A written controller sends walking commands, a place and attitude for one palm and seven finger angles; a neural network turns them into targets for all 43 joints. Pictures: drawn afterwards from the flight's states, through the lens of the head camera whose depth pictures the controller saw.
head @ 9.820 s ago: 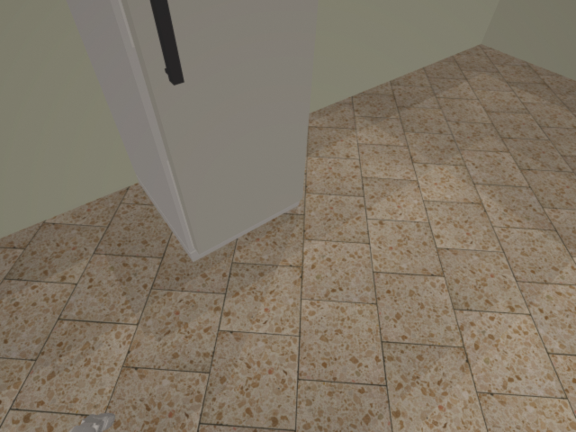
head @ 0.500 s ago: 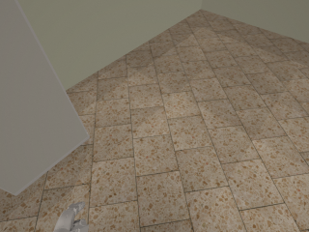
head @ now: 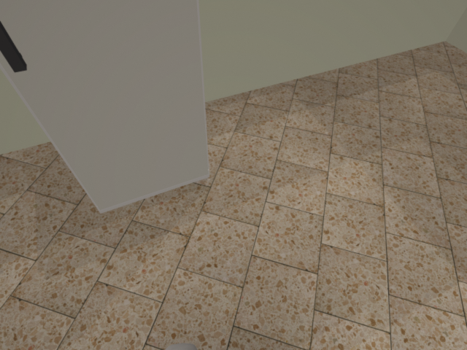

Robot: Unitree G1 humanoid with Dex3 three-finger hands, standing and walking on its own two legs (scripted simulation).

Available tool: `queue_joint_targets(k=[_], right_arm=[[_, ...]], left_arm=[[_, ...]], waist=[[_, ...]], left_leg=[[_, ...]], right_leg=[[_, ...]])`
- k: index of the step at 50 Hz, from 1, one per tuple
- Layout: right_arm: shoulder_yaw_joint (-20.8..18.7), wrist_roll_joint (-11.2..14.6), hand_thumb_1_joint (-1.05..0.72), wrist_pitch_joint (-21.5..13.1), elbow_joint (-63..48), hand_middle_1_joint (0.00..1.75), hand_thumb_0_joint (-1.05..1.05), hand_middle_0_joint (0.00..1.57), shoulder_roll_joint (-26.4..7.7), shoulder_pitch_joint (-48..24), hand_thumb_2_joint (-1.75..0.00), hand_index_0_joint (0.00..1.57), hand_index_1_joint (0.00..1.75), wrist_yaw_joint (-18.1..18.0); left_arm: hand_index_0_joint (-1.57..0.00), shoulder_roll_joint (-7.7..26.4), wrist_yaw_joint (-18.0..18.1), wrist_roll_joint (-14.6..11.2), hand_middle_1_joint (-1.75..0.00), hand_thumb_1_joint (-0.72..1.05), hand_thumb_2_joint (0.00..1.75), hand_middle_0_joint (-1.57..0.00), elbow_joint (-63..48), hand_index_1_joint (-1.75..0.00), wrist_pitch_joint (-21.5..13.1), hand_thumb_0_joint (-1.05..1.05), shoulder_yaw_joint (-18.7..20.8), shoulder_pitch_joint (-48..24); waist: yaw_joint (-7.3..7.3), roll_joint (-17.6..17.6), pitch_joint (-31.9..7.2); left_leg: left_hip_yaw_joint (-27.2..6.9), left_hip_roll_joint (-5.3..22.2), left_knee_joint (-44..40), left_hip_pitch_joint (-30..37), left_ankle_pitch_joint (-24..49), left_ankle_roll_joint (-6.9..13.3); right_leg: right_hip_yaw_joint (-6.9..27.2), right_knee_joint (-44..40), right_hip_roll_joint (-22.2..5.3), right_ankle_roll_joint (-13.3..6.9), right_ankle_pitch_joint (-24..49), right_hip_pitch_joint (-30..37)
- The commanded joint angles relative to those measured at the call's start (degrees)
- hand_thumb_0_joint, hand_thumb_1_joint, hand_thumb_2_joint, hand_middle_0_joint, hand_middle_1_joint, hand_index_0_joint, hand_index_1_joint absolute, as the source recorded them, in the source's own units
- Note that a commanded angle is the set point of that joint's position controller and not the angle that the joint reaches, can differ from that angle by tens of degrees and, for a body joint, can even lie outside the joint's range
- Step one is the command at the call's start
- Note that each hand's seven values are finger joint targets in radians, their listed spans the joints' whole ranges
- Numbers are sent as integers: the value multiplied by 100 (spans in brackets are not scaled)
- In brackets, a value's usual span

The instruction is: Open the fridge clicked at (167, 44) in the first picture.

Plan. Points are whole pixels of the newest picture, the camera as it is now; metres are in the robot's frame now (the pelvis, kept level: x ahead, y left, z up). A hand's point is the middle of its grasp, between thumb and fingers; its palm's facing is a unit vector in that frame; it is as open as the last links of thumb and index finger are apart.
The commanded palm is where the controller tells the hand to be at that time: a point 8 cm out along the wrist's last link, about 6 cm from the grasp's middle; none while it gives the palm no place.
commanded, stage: turn to face it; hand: left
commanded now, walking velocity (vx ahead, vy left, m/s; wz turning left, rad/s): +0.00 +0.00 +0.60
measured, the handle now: out of the picture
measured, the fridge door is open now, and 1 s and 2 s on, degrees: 0 0 0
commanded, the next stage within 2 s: take the last steps up to it in 0.74 s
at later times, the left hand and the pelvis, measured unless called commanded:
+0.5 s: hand out of the picture +0.09 +0.24 -0.14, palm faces +0.25 -0.94 -0.25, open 7.4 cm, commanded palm none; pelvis +0.00 +0.01 +0.01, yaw +14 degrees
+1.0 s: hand out of the picture -0.10 +0.15 -0.15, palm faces +0.51 -0.83 -0.23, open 7.4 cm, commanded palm none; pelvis -0.02 -0.03 +0.01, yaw +27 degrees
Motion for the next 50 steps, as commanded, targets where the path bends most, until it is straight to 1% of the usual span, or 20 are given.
queue_joint_targets(k=[1,2,3,5,7,8,11,21,26,28,29,30,31,32,33,35,36,42,46,50], right_arm=[[-218,-8,-90,-357,-339,30,0,20,-1064,695,-90,20,30,-22],[-343,-1,-90,-347,-311,30,0,20,-1601,984,-90,20,30,-71],[-322,-17,-90,-308,-188,30,0,20,-1588,1133,-90,20,30,-95],[-233,-41,-90,-334,-314,30,0,20,-1252,592,-90,20,30,-202],[-122,-39,-90,-369,-453,30,0,20,-1000,110,-90,20,30,-211],[-104,-25,-90,-389,-478,30,0,20,-970,88,-90,20,30,-209],[-114,-4,-90,-421,-444,30,0,20,-950,281,-90,20,30,-211],[-177,-63,-90,-364,-331,30,0,20,-898,708,-90,20,30,-211],[-189,-72,-90,-321,-371,30,0,20,-860,530,-90,20,30,-209],[-178,-14,-90,-317,-384,30,0,20,-747,426,-90,20,30,-195],[-145,42,-90,-337,-383,30,0,20,-473,542,-90,20,30,-161],[-88,59,-90,-356,-505,30,0,20,-146,530,-90,20,30,-151],[-177,-2,-90,-289,-510,30,0,20,-402,488,-90,20,30,-186],[-206,-26,-90,-201,-412,30,0,20,-411,561,-90,20,30,-161],[-213,-48,-90,-120,-244,30,0,20,-357,645,-90,20,30,-128],[-201,-67,-90,-72,-68,30,0,20,-326,772,-90,20,30,-72],[-175,-64,-90,-78,-22,30,0,20,-284,836,-90,20,30,-68],[-94,-38,-90,-99,-2,30,0,20,-206,405,-90,20,30,-91],[-10,-51,-90,-175,-87,30,0,20,-128,-25,-90,20,30,-34],[46,-21,-90,-328,-107,30,0,20,-28,-49,-90,20,30,10]], left_arm=[[-20,856,43,-90,-30,90,90,-20,-476,-30,-41,0,288,57],[-20,522,24,-84,-30,90,90,-20,-728,-30,-12,0,151,-240],[-20,718,42,-47,-30,90,90,-20,-761,-30,36,0,164,-524],[-20,677,47,-40,-30,90,90,-20,-611,-30,64,0,212,-665],[-20,724,-15,-43,-30,90,90,-20,-455,-30,25,0,225,-479],[-20,720,-25,-48,-30,90,90,-20,-404,-30,15,0,229,-391],[-20,728,-9,-53,-30,90,90,-20,-399,-30,3,0,219,-367],[-20,574,56,-99,-30,90,90,-20,-727,-30,-17,0,143,-1101],[-20,488,90,-157,-30,90,90,-20,-661,-30,-73,0,107,-704],[-20,568,115,-151,-30,90,90,-20,-526,-30,-148,0,141,-271],[-20,894,143,-97,-30,90,90,-20,-492,-30,-225,0,188,-116],[-20,1350,178,-11,-30,90,90,-20,-482,-30,-259,0,286,1],[-20,1380,166,-37,-30,90,90,-20,-533,-30,-219,0,254,9],[-20,1154,174,-46,-30,90,90,-20,-609,-30,-204,0,224,-340],[-20,1003,170,-59,-30,90,90,-20,-654,-30,-206,0,217,-667],[-20,720,142,-71,-30,90,90,-20,-676,-30,-204,0,122,-896],[-20,657,131,-72,-30,90,90,-20,-626,-30,-235,0,105,-812],[-20,736,139,-14,-30,90,90,-20,-271,-30,-258,0,145,-22],[-20,876,81,31,-30,90,90,-20,47,-30,-302,0,214,501],[-20,954,38,68,-30,90,90,-20,278,-30,-342,0,242,651]], waist=[[-447,1053,-1215],[-612,2255,-1165],[-676,1440,-1166],[-514,1441,-791],[-255,1143,-555],[-219,1051,-575],[-233,851,-783],[-424,1046,-699],[-215,1026,-886],[13,796,-1034],[64,7,-1174],[126,-1473,-1091],[117,-1143,-969],[-66,-686,-729],[-215,-852,-488],[-355,-643,-68],[-341,-750,-93],[-31,-784,-265],[245,-798,-272],[268,-909,-320]], left_leg=[[-1372,1009,-2181,1985,2304,555],[-2802,2149,-2310,2159,4437,1198],[-2504,2305,-2176,1909,4255,1522],[-2247,1709,-2301,1407,3309,1316],[-1751,1235,-2283,1156,3465,1172],[-1633,1114,-2263,1164,3626,1129],[-1655,1030,-2252,1426,3854,1135],[-2607,1034,-2180,1328,3599,1409],[-2812,828,-1886,738,3807,1301],[-2622,505,-1513,123,3011,967],[-2268,139,-959,-652,1930,622],[-1048,-699,273,-1569,-471,184],[-1046,-604,1357,-1365,-1166,163],[-1157,-469,2068,-1219,-785,175],[-1112,-388,2449,-1204,-502,158],[-904,-242,2800,-1157,152,110],[-834,-240,2820,-1193,328,67],[-615,-87,1892,-1050,117,-62],[-303,15,814,-918,-105,-11],[-18,8,-321,-282,-356,164]], right_leg=[[414,1377,-436,119,413,-1129],[707,2442,202,452,-2156,-2269],[1222,3003,135,325,-1942,-2156],[1494,3306,122,362,-1205,-2312],[1536,3353,191,404,-539,-2141],[1500,3341,241,432,-406,-2042],[1560,3192,325,513,-233,-1972],[1702,1937,604,493,-670,-1648],[1585,396,924,327,-345,-381],[1574,-973,820,281,711,703],[2226,-1569,120,119,1019,1632],[3650,-1680,-1396,-519,1773,1892],[3757,-1677,-1880,-1023,2179,956],[3289,-1809,-1539,-1079,1461,331],[3102,-1961,-1214,-926,782,-43],[2407,-1964,-720,-654,585,-415],[2210,-1933,-613,-636,798,-290],[2107,-1799,-753,-830,1220,295],[2397,-2119,-924,-848,-13,602],[2432,-2172,-1039,-895,-587,447]])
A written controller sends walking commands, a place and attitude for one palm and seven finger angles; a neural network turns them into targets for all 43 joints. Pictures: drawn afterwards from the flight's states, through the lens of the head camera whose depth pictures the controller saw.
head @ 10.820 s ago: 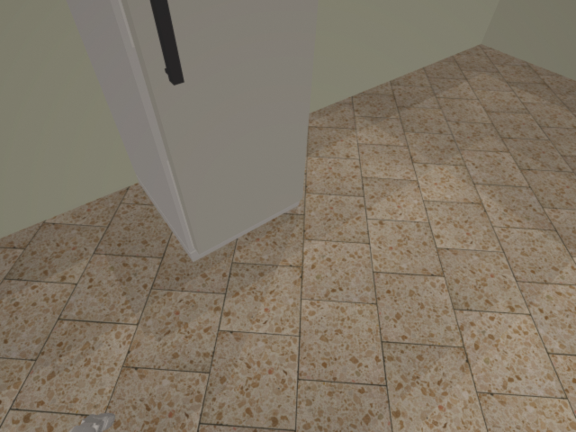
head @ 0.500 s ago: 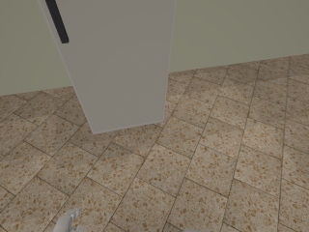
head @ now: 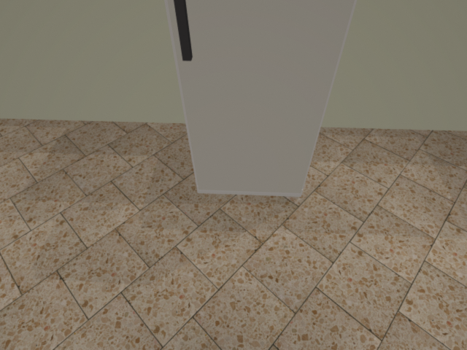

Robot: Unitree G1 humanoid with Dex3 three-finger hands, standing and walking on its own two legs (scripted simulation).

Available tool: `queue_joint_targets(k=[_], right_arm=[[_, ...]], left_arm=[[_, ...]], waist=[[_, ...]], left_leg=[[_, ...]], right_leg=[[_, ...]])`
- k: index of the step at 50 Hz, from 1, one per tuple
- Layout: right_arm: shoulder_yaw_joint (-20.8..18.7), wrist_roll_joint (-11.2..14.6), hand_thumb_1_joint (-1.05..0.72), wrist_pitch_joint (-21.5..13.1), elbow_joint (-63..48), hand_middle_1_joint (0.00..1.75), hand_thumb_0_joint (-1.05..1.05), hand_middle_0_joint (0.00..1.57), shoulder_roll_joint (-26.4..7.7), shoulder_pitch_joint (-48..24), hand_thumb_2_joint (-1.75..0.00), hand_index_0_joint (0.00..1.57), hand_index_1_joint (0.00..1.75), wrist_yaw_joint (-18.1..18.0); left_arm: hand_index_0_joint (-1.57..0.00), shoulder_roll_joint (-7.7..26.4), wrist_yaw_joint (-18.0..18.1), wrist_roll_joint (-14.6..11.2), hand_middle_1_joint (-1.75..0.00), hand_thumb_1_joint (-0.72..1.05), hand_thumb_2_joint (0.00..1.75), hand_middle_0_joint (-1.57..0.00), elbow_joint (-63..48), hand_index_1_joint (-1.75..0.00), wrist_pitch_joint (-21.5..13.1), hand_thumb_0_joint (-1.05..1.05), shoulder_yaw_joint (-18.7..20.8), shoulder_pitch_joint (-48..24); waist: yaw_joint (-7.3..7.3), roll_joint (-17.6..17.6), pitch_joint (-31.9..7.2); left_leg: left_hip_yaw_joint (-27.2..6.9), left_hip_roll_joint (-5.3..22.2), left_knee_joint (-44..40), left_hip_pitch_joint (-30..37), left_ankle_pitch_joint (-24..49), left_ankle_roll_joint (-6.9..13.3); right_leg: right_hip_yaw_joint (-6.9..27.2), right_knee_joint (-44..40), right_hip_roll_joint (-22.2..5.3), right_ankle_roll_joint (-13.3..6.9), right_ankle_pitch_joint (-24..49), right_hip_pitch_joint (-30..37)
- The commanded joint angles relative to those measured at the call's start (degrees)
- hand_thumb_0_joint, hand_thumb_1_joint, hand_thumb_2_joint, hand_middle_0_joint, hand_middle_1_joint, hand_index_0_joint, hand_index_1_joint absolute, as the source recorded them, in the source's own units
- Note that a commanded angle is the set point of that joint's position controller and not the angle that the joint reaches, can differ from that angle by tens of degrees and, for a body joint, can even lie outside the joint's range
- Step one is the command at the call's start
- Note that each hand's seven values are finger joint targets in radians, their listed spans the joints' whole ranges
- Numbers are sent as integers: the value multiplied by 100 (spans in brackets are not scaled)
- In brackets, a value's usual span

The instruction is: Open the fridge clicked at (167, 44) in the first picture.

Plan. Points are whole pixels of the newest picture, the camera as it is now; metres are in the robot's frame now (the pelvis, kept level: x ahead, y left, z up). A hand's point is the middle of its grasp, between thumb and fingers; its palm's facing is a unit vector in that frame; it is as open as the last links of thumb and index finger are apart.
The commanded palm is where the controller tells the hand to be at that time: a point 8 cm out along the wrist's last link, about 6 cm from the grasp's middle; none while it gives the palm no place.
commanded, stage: take the last steps up to it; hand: left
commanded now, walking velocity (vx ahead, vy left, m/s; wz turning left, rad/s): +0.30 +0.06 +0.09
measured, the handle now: (183, 15) +0.92 +0.23 +0.17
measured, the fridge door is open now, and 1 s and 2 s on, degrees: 0 0 0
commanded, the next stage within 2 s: come to a stop and stand still in 1.20 s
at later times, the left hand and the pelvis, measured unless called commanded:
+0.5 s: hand (131, 337) +0.17 +0.23 -0.18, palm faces +0.03 -0.99 -0.17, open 7.4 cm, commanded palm none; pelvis +0.11 +0.05 -0.01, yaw +0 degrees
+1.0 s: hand (168, 275) +0.30 +0.19 -0.17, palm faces +0.10 -0.97 -0.20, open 7.2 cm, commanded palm none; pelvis +0.30 +0.00 +0.00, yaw +1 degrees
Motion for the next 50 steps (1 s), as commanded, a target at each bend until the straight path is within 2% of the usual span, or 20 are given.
queue_joint_targets(k=[1,3,4,5,6,7,10,15,21,25,28,30,31,32,33,34,35,38,40,50], right_arm=[[49,50,-90,-374,-513,30,0,20,-97,-254,-90,20,30,45],[75,63,-90,-486,-256,30,0,20,-101,419,-90,20,30,-7],[6,71,-90,-535,-119,30,0,20,-382,804,-90,20,30,-65],[-118,13,-90,-552,-40,30,0,20,-920,1194,-90,20,30,-116],[-128,16,-90,-524,0,30,0,20,-1087,1420,-90,20,30,-156],[-73,-1,-90,-526,-6,30,0,20,-954,1213,-90,20,30,-171],[95,29,-90,-641,-78,30,0,20,-480,646,-90,20,30,-222],[141,106,-90,-824,106,30,0,20,-296,1049,-90,20,30,-261],[163,71,-90,-905,409,30,0,20,-178,1613,-90,20,30,-339],[155,3,-90,-902,612,30,0,20,-160,1963,-90,20,30,-363],[126,15,-90,-891,660,30,0,20,-336,1785,-90,20,30,-364],[86,76,-90,-895,613,30,0,20,-401,1638,-90,20,30,-321],[106,159,-90,-907,543,30,0,20,-138,1773,-90,20,30,-241],[117,181,-90,-904,415,30,0,20,72,1951,-90,20,30,-253],[85,188,-90,-842,353,30,0,20,-12,1566,-90,20,30,-248],[69,179,-90,-795,320,30,0,20,94,1291,-90,20,30,-201],[80,113,-90,-756,300,30,0,20,201,1083,-90,20,30,-170],[96,-1,-90,-527,420,30,0,20,454,1467,-90,20,30,-130],[83,-21,-90,-476,420,30,0,20,492,1558,-90,20,30,-98],[120,20,-90,-669,-269,30,0,20,358,-247,-90,20,30,26]], left_arm=[[-20,1255,49,50,-30,90,90,-20,-60,-30,-161,0,310,339],[-20,1145,39,-17,-30,90,90,-20,-6,-30,-118,0,290,103],[-20,932,3,-66,-30,90,90,-20,-34,-30,-99,0,232,40],[-20,499,-42,-86,-30,90,90,-20,-171,-30,-71,0,133,-32],[-20,497,-32,-19,-30,90,90,-20,-340,-30,-79,0,71,-432],[-20,563,-59,1,-30,90,90,-20,-348,-30,-90,0,106,-589],[-20,534,-160,24,-30,90,90,-20,-17,-30,-57,0,119,-393],[-20,433,-160,-15,-30,90,90,-20,123,-30,-22,0,120,-153],[-20,320,-182,-46,-30,90,90,-20,-208,-30,-28,0,107,-993],[-20,190,-209,-76,-30,90,90,-20,-433,-30,-105,0,62,-1644],[-20,283,-184,-88,-30,90,90,-20,-291,-30,-198,0,90,-990],[-20,609,-144,-30,-30,90,90,-20,195,-30,-316,0,221,573],[-20,1195,-63,31,-30,90,90,-20,426,-30,-397,0,369,1368],[-20,1582,-33,-75,-30,90,90,-20,515,-30,-386,0,433,1601],[-20,1474,-5,-145,-30,90,90,-20,381,-30,-333,0,420,1119],[-20,1232,15,-137,-30,90,90,-20,251,-30,-308,0,366,501],[-20,961,19,-127,-30,90,90,-20,121,-30,-316,0,283,64],[-20,447,28,-78,-30,90,90,-20,59,-30,-379,0,111,-470],[-20,408,25,-55,-30,90,90,-20,127,-30,-421,0,101,-347],[-20,622,11,-21,-30,90,90,-20,478,-30,-516,0,156,537]], waist=[[82,-1047,-84],[-270,-695,-286],[-461,263,-405],[-682,1923,-311],[-806,1803,101],[-723,1319,407],[-382,922,1000],[-222,553,688],[-375,532,795],[-569,573,811],[-199,682,336],[499,258,-485],[753,-797,-1169],[519,-1375,-1635],[479,-651,-961],[286,-425,-410],[112,-163,137],[-394,-415,399],[-482,-535,269],[5,-431,314]], left_leg=[[418,-75,-1316,50,-74,161],[572,-187,-2654,1534,707,229],[7,217,-2994,2430,490,357],[-1825,1566,-3590,2808,-518,819],[-2317,2040,-3984,2376,-675,1260],[-2167,2034,-4074,1942,-859,1422],[-1386,1511,-4196,1133,-219,1196],[-499,1158,-3978,1643,2208,1106],[-421,1336,-3756,2188,3490,1259],[-285,1358,-3451,2393,4345,1204],[-31,1318,-2568,2176,6041,1081],[218,907,-796,1240,5549,762],[538,254,920,-115,3105,522],[288,-384,2664,-943,-734,412],[-174,-54,3172,-1210,-641,544],[-190,185,3271,-1248,-103,572],[-250,400,3066,-1311,344,555],[-117,522,2399,-807,933,381],[34,509,1897,-705,1100,283],[314,480,-656,-1265,1264,159]], right_leg=[[1618,-1411,-1410,-650,-1026,246],[1073,-816,-1037,-313,-1265,-570],[665,50,-632,-44,-1467,-1390],[-57,1621,86,264,-1753,-2557],[264,2439,109,229,-1884,-2951],[539,2831,-77,142,-1597,-2973],[711,3492,-223,202,-606,-2781],[667,3757,-134,366,183,-2878],[593,2995,-194,336,357,-3330],[403,1850,-29,133,209,-2904],[153,1009,375,-128,-27,-1311],[248,351,428,-283,752,985],[1878,155,-959,-759,1264,2463],[3933,-561,-2226,-1349,1930,2668],[3745,-1027,-2189,-1483,872,1939],[3477,-1376,-2010,-1257,-492,1038],[3059,-1530,-1738,-1024,-919,109],[1753,-1862,-1169,-660,-718,-1106],[1323,-1893,-945,-608,-397,-1165],[1344,-1578,-1171,-934,1231,447]])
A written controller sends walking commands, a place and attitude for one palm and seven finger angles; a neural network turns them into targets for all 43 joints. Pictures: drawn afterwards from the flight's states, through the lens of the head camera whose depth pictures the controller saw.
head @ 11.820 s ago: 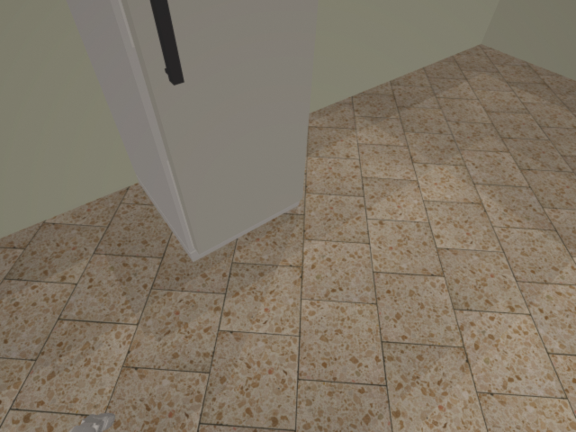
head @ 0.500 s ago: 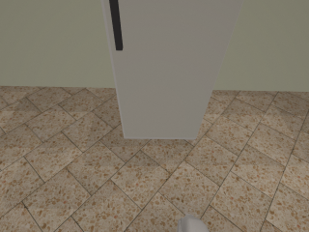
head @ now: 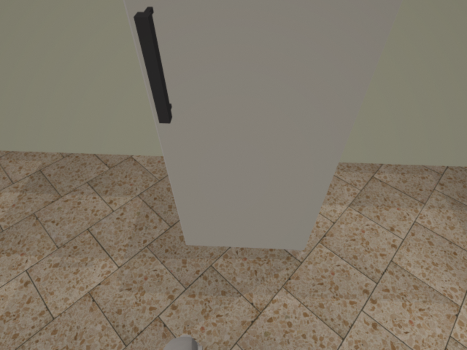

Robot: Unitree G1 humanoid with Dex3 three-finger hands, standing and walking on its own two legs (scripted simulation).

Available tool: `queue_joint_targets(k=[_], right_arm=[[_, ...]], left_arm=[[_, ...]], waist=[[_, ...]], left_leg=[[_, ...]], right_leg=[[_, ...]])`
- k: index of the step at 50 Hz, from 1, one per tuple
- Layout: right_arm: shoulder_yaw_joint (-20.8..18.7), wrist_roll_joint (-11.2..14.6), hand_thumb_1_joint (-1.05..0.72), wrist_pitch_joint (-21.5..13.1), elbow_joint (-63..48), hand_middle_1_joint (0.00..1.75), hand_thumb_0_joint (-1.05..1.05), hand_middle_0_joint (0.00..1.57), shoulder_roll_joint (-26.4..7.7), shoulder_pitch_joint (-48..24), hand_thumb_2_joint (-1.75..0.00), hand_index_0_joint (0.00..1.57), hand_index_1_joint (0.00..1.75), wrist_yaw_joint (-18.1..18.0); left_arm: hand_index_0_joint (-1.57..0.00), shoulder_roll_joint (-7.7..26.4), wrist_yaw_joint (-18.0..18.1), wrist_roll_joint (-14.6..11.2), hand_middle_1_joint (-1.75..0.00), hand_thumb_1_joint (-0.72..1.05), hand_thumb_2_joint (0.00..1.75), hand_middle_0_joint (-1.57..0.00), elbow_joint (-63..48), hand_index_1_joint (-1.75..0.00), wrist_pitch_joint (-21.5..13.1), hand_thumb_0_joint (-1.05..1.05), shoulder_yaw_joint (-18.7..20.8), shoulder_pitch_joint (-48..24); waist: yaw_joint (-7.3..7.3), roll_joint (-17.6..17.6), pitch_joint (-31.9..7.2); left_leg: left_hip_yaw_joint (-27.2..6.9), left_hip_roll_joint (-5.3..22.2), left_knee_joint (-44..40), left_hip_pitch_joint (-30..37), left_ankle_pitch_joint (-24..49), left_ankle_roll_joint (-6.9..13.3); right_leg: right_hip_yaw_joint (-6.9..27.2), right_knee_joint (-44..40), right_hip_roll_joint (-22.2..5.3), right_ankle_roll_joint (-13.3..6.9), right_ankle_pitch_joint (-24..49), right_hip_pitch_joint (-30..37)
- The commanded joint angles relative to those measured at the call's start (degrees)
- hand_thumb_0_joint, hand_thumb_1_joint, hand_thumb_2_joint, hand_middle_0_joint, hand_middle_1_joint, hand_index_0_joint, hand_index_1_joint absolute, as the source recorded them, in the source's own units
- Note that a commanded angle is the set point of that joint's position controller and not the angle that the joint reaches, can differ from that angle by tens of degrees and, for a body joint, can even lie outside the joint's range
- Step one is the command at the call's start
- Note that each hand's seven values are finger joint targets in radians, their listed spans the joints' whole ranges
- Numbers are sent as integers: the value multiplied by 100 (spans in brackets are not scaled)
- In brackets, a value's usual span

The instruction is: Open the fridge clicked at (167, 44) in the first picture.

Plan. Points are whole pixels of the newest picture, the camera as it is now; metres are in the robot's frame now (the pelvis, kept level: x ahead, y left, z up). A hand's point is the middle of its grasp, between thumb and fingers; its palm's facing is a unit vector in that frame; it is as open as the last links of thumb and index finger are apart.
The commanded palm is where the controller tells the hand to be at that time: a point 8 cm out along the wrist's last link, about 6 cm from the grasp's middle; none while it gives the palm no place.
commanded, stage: take the last steps up to it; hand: left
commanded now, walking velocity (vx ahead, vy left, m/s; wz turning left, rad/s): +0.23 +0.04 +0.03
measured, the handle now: (158, 70) +0.63 +0.22 +0.17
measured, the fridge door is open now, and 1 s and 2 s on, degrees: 0 0 0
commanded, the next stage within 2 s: come to a stop and stand still in 0.20 s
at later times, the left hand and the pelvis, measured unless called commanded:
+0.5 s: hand (140, 332) +0.19 +0.22 -0.18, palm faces +0.04 -0.97 -0.23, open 7.3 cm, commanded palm none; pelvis +0.15 +0.03 -0.01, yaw -1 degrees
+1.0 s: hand out of the picture +0.15 +0.26 -0.18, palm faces +0.01 -0.97 -0.23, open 7.4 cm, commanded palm none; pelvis +0.10 +0.07 -0.02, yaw -2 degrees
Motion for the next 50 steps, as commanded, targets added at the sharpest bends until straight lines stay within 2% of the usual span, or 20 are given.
queue_joint_targets(k=[1,4,6,7,8,9,10,16,19,22,24,27,29,32,40,41,42,44,48,50], right_arm=[[59,44,-90,-173,-361,30,0,20,-51,-313,-90,20,30,81],[62,62,-90,-227,-358,30,0,20,-118,-329,-90,20,30,64],[51,43,-90,-295,-126,30,0,20,-264,268,-90,20,30,4],[-12,17,-90,-348,45,30,0,20,-582,889,-90,20,30,-47],[-125,-26,-90,-362,157,30,0,20,-1111,1406,-90,20,30,-107],[-133,45,-90,-269,230,30,0,20,-1238,1602,-90,20,30,-142],[-71,43,-90,-255,225,30,0,20,-1028,1390,-90,20,30,-183],[51,48,-90,-325,10,30,0,20,-387,435,-90,20,30,-219],[113,51,-90,-295,-21,30,0,20,-409,175,-90,20,30,-273],[39,70,-90,-154,70,30,0,20,-586,117,-90,20,30,-301],[-15,103,-90,-59,73,30,0,20,-523,151,-90,20,30,-300],[-72,174,-90,134,72,30,0,20,-199,563,-90,20,30,-255],[-80,161,-90,263,23,30,0,20,-219,310,-90,20,30,-302],[-107,156,-90,328,-23,30,0,20,-269,168,-90,20,30,-265],[-36,133,-90,224,-80,30,0,20,-156,587,-90,20,30,-148],[-105,201,-90,50,-401,30,0,20,-649,885,-90,20,30,-169],[-32,144,-90,27,-594,30,0,20,-435,726,-90,20,30,-178],[-32,-18,-90,-12,-794,30,0,20,-943,432,-90,20,30,-201],[8,-73,-90,104,-1080,30,0,20,-1080,6,-90,20,30,-201],[10,-90,-90,47,-1052,30,0,20,-1125,186,-90,20,30,-179]], left_arm=[[-20,734,57,44,-30,90,90,-20,-77,-30,-122,0,115,557],[-20,785,70,46,-30,90,90,-20,10,-30,-62,0,127,624],[-20,714,80,-4,-30,90,90,-20,30,-30,-18,0,115,522],[-20,580,68,-32,-30,90,90,-20,4,-30,-7,0,80,551],[-20,277,41,-72,-30,90,90,-20,-72,-30,-5,0,16,732],[-20,294,59,-33,-30,90,90,-20,-201,-30,-13,0,-42,445],[-20,313,80,-18,-30,90,90,-20,-207,-30,30,0,-8,321],[-20,-23,31,32,-30,90,90,-20,-76,-30,264,0,26,362],[-20,-100,90,11,-30,90,90,-20,-85,-30,333,0,-44,362],[-20,175,121,5,-30,90,90,-20,-115,-30,382,0,-25,288],[-20,539,144,39,-30,90,90,-20,-140,-30,345,0,50,393],[-20,1183,156,35,-30,90,90,-20,-251,-30,343,0,154,199],[-20,1156,233,35,-30,90,90,-20,-298,-30,373,0,206,141],[-20,1109,295,51,-30,90,90,-20,-565,-30,438,0,229,-373],[-20,1155,252,115,-30,90,90,-20,-854,-30,513,0,291,-799],[-20,1362,493,96,-30,90,90,-20,-964,-30,432,0,200,-740],[-20,1189,465,19,-30,90,90,-20,-1094,-30,476,0,146,-522],[-20,546,274,-16,-30,90,90,-20,-1000,-30,582,0,-57,-492],[-20,643,71,153,-30,90,90,-20,-1035,-30,715,0,45,-447],[-20,577,-13,145,-30,90,90,-20,-1074,-30,618,0,54,-306]], waist=[[163,-629,493],[124,-634,389],[-180,-383,86],[-410,125,-332],[-501,1196,-819],[-543,1296,-720],[-499,913,-515],[-7,336,189],[70,351,143],[62,560,35],[142,224,83],[-25,-915,-124],[181,-1389,-311],[113,-971,-300],[-64,-1183,-561],[-470,-549,-1882],[-236,-104,-1790],[-124,1866,-653],[-47,834,1401],[-19,311,1453]], left_leg=[[112,-57,-919,19,-126,32],[291,-257,-1494,643,-182,110],[463,-488,-2305,1919,327,168],[-37,-67,-2484,3090,1018,357],[-1508,1201,-2526,4194,2149,927],[-1864,1725,-2870,4116,2703,1329],[-1650,1685,-2981,3860,2655,1423],[-388,983,-3475,1924,2214,1094],[-42,819,-3095,1874,3580,986],[-80,800,-2617,2161,3441,826],[30,447,-2098,1984,2528,455],[369,-549,-721,1308,-1196,34],[-29,-579,756,990,-2472,24],[-416,-598,1619,604,-2182,-15],[45,-624,-990,1511,-1259,-50],[345,-704,-1867,1679,-1005,-145],[201,-646,-2673,1969,-500,-2],[-1148,570,-3185,1834,177,467],[-1476,758,-3943,-33,-2526,946],[-1470,812,-3899,304,-2329,1081]], right_leg=[[1311,-855,-1860,-591,1398,92],[1205,-432,-1822,-491,1872,203],[801,503,-1444,-236,2275,-122],[525,1601,-1079,-18,1875,-731],[5,2973,-408,269,-327,-1930],[293,4021,-295,299,-2167,-2407],[565,4407,-517,290,-2020,-2622],[662,3777,-823,509,-760,-1885],[584,2441,-693,585,-285,-1263],[450,1334,-594,594,164,-838],[668,577,-754,542,1917,-428],[1653,641,-2269,-513,5523,-40],[2023,400,-2483,-1004,5711,27],[1801,323,-2318,-949,4693,-85],[1610,132,-1786,-484,1395,-462],[1822,1268,-1838,-322,4277,873],[1272,1589,-1456,-97,2339,388],[412,1900,-467,395,-933,-1305],[812,3379,-209,278,-982,-1944],[767,3378,-229,258,-914,-2157]])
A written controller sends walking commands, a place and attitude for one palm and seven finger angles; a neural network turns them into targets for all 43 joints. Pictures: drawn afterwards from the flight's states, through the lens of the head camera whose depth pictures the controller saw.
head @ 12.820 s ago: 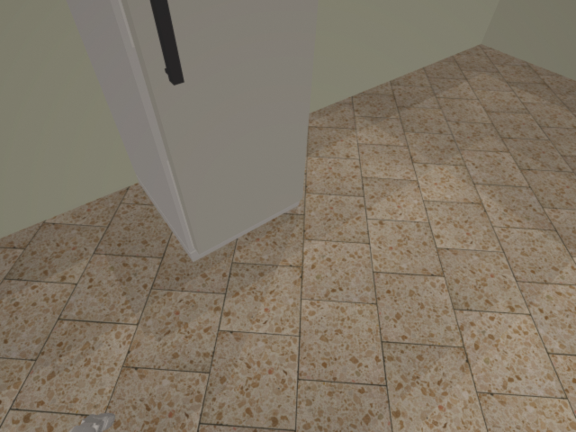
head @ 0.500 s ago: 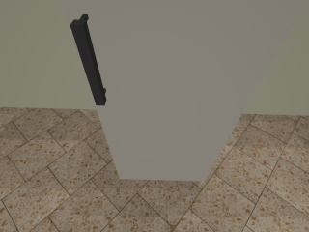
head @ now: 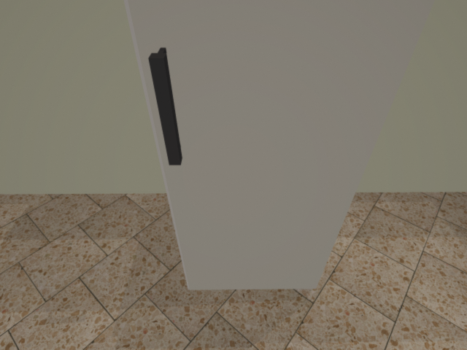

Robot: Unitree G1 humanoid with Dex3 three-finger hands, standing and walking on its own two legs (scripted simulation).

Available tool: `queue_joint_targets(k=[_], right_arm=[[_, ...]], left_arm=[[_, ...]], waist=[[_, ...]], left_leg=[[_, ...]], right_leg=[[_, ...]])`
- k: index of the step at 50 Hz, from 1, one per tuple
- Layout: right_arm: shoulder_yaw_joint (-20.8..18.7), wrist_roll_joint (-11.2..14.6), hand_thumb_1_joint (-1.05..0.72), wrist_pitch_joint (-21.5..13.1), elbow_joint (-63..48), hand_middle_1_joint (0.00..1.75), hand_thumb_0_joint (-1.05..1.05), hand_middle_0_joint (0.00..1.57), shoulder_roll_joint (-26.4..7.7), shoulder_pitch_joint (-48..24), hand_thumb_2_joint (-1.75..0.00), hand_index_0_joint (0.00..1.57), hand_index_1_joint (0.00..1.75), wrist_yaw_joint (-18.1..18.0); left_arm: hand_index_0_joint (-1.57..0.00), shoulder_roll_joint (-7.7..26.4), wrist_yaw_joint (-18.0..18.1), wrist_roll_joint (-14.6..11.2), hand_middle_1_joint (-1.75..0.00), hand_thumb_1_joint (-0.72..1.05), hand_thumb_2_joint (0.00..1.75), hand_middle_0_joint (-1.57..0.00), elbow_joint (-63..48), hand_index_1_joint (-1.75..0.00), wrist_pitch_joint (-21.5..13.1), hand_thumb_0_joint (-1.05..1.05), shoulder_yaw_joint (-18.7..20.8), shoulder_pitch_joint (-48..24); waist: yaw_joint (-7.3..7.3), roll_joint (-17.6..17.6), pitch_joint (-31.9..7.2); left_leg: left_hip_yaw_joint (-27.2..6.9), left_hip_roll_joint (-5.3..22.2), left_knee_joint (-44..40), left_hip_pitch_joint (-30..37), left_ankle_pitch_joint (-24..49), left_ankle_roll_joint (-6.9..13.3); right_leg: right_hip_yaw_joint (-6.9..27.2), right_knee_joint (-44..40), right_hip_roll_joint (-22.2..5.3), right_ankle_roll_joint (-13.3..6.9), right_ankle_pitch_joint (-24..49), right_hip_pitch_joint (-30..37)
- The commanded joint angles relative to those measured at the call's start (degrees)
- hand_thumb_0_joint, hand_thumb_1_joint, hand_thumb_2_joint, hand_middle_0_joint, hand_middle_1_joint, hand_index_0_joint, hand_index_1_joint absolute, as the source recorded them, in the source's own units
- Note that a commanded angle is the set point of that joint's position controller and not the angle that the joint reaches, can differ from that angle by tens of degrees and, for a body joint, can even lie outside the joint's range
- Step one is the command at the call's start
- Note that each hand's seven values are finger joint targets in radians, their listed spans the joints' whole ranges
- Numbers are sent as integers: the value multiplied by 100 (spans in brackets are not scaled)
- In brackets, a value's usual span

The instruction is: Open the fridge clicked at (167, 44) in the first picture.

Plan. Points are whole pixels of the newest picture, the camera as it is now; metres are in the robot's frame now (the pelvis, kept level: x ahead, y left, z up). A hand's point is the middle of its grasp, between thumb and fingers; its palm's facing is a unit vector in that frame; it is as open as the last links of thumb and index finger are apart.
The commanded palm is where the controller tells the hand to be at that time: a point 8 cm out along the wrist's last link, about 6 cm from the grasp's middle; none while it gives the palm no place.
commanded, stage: come to a stop and stand still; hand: left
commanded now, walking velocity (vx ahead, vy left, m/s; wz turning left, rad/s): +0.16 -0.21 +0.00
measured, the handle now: (169, 110) +0.53 +0.17 +0.19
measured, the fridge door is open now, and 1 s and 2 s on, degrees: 0 0 0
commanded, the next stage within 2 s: look again from close up in 0.94 s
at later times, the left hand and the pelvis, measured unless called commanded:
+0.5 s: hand out of the picture -0.02 +0.15 -0.16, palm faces +0.07 -0.98 -0.17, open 7.4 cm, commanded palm none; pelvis -0.01 -0.01 +0.01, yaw +0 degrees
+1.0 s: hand out of the picture +0.02 +0.17 -0.15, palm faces +0.05 -0.98 -0.21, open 7.3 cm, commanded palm none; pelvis +0.01 +0.00 +0.02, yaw +0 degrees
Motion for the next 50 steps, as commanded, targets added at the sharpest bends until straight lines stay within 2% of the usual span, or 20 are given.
queue_joint_targets(k=[1,4,5,7,8,9,10,11,12,14,15,20,23,24,26,27,30,34,46,50], right_arm=[[-184,-33,-90,-192,-492,30,0,20,-1041,-93,-90,20,30,-8],[-234,-36,-90,-220,-479,30,0,20,-1141,3,-90,20,30,-45],[-235,-29,-90,-218,-472,30,0,20,-1131,87,-90,20,30,-56],[-214,4,-90,-200,-460,30,0,20,-1110,86,-90,20,30,-69],[-182,35,-90,-201,-444,30,0,20,-980,79,-90,20,30,-62],[-117,74,-90,-215,-479,30,0,20,-737,69,-90,20,30,-55],[-31,115,-90,-217,-546,30,0,20,-495,34,-90,20,30,-30],[-22,101,-90,-208,-525,30,0,20,-507,-113,-90,20,30,8],[-60,100,-90,-198,-425,30,0,20,-586,-69,-90,20,30,47],[-61,92,-90,-161,-203,30,0,20,-474,222,-90,20,30,96],[-51,93,-90,-157,-131,30,0,20,-424,308,-90,20,30,112],[41,151,-90,-230,31,30,0,20,-113,274,-90,20,30,82],[119,146,-90,-323,363,30,0,20,16,717,-90,20,30,14],[117,156,-90,-370,433,30,0,20,-40,809,-90,20,30,-8],[97,122,-90,-427,464,30,0,20,-334,713,-90,20,30,-69],[91,110,-90,-414,412,30,0,20,-421,595,-90,20,30,-95],[169,137,-90,-406,496,30,0,20,-219,334,-90,20,30,-108],[210,166,-90,-415,677,30,0,20,-153,579,-90,20,30,-128],[243,165,-90,-384,929,30,0,20,-196,509,-90,20,30,-134],[239,166,-90,-369,953,30,0,20,-188,509,-90,20,30,-127]], left_arm=[[-20,480,-103,46,-30,90,90,-20,-582,-30,-251,0,140,-27],[-20,444,-153,41,-30,90,90,-20,-639,-30,-275,0,141,180],[-20,438,-166,34,-30,90,90,-20,-635,-30,-294,0,147,285],[-20,394,-169,35,-30,90,90,-20,-533,-30,-339,0,148,653],[-20,444,-154,46,-30,90,90,-20,-493,-30,-372,0,154,820],[-20,586,-111,59,-30,90,90,-20,-477,-30,-431,0,165,935],[-20,866,-73,30,-30,90,90,-20,-429,-30,-466,0,191,1054],[-20,865,-15,-24,-30,90,90,-20,-432,-30,-535,0,190,990],[-20,761,31,-26,-30,90,90,-20,-445,-30,-597,0,181,766],[-20,699,90,-51,-30,90,90,-20,-454,-30,-660,0,182,499],[-20,687,86,-47,-30,90,90,-20,-458,-30,-679,0,175,382],[-20,707,28,-5,-30,90,90,-20,-214,-30,-680,0,170,520],[-20,649,-4,-78,-30,90,90,-20,-31,-30,-626,0,133,480],[-20,563,-4,-84,-30,90,90,-20,-14,-30,-632,0,105,467],[-20,260,-25,-124,-30,90,90,-20,37,-30,-625,0,19,543],[-20,202,-22,-115,-30,90,90,-20,34,-30,-634,0,6,545],[-20,344,-1,-95,-30,90,90,-20,233,-30,-604,0,-19,610],[-20,348,19,-108,-30,90,90,-20,342,-30,-661,0,-70,554],[-20,385,91,-136,-30,90,90,-20,394,-30,-642,0,-105,504],[-20,379,99,-131,-30,90,90,-20,413,-30,-644,0,-111,512]], waist=[[61,224,1610],[30,585,1271],[-1,492,1016],[124,94,744],[177,-337,627],[194,-878,573],[178,-1479,521],[212,-1357,469],[78,-1042,595],[-159,-384,438],[-214,-362,450],[8,-556,458],[-76,-401,300],[-74,-301,251],[49,556,415],[107,538,482],[181,724,809],[58,-192,550],[57,17,509],[44,-144,545]], left_leg=[[-1893,1578,-2421,-1509,-1449,726],[-1861,1612,-2307,-1152,-1441,760],[-1863,1636,-2196,-1061,-1476,750],[-1679,1474,-1798,-1234,-1483,621],[-1393,1170,-1405,-1443,-1446,461],[-942,623,-676,-1742,-1136,249],[-164,9,374,-2024,-964,-4],[-340,-12,1380,-1996,-1088,-12],[-588,93,1959,-2078,-874,3],[-589,197,2289,-1865,-405,-65],[-548,207,2226,-1777,-255,-92],[-249,106,393,-1058,-350,-207],[-218,4,-1054,14,494,-215],[-373,129,-1323,232,670,-183],[-1189,842,-1658,-44,802,70],[-1294,1045,-1700,-422,739,177],[-1023,709,-1637,-912,703,9],[-791,605,-1407,-457,1366,-77],[-771,604,-1509,-123,1602,-99],[-748,578,-1530,-100,1497,-108]], right_leg=[[-74,356,122,-76,-150,-452],[-107,-450,151,-100,-236,-129],[-122,-749,192,-126,-231,120],[-60,-1682,299,-179,164,848],[281,-2264,189,-255,82,1239],[1296,-2814,-311,-546,-385,1445],[2406,-3532,-1123,-996,-1286,1457],[2908,-3970,-1451,-1393,-1587,1209],[2694,-4035,-1360,-1422,-1317,1018],[2135,-3896,-1221,-1360,-658,930],[1793,-3864,-1108,-1288,-383,865],[1276,-3757,-950,-1155,361,1098],[966,-3268,-606,-753,91,851],[816,-3017,-463,-582,281,841],[470,-2607,-100,-313,529,734],[340,-2562,-47,-264,793,1046],[522,-2642,-182,-309,1137,1417],[534,-2725,-340,-319,1948,1544],[494,-2727,-410,-305,2187,1609],[510,-2793,-429,-298,2159,1593]])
